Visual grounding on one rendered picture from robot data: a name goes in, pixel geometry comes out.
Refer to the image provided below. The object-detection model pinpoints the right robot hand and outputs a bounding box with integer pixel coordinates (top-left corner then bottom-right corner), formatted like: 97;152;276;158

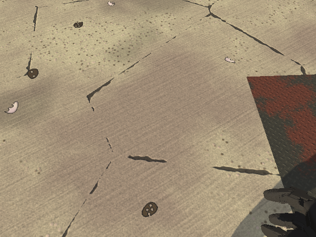
261;186;316;237

